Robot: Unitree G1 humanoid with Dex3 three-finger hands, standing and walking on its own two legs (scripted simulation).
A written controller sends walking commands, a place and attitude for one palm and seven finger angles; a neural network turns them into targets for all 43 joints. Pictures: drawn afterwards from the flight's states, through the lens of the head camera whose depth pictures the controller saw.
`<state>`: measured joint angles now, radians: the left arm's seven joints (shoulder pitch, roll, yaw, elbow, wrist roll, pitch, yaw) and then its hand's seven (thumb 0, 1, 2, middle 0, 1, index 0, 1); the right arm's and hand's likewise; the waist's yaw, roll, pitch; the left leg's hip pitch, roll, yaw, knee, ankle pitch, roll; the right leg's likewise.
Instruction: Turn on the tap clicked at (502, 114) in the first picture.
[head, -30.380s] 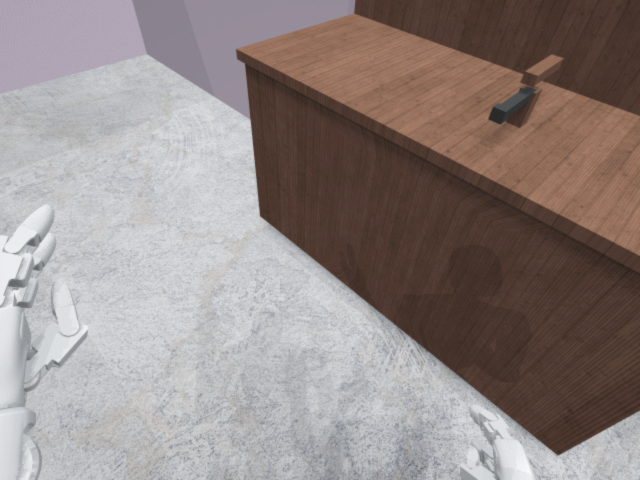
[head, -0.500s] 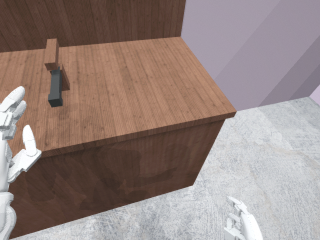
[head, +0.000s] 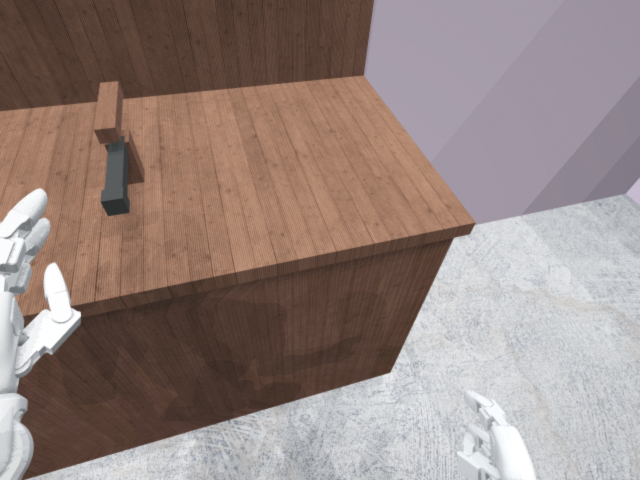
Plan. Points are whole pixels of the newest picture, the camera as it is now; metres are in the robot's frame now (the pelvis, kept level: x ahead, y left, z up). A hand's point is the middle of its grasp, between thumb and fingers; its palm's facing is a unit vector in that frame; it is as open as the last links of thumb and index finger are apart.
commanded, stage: look again from close up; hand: left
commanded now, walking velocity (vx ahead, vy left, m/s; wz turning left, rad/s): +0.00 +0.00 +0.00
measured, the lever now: (115, 201) +0.43 +0.34 +0.09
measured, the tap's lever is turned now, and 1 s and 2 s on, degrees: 0 0 0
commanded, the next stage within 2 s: turn the palm inward beside the body in 0.12 s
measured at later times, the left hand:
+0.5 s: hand (117, 324) +0.22 +0.22 +0.14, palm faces +0.35 -0.87 -0.36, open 7.4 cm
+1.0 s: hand (123, 337) +0.21 +0.21 +0.14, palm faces +0.53 -0.81 -0.24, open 7.4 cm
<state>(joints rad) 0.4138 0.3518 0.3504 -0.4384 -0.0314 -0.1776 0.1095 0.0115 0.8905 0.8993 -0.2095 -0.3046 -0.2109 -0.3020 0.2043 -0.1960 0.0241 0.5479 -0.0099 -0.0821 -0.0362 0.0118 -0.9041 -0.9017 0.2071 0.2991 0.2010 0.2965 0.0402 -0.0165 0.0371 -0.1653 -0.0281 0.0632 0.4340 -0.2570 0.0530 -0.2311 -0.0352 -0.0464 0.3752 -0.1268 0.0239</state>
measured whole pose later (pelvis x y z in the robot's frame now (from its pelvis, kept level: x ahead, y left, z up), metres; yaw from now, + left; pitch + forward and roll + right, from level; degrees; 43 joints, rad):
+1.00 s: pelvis +0.01 -0.07 -0.02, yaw +4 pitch +0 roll +1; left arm 0.35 0.31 0.36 -0.34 -0.19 0.01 0.10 0.01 0.89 0.90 -0.21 -0.30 -0.21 -0.30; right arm 0.15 -0.23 0.01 0.71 0.01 -0.19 -0.07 0.01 -0.91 -0.90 0.21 0.30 0.20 0.30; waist 0.07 0.04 -0.03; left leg -0.25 0.02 -0.03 0.60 -0.34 -0.03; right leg -0.32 0.02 -0.10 0.61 -0.29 -0.07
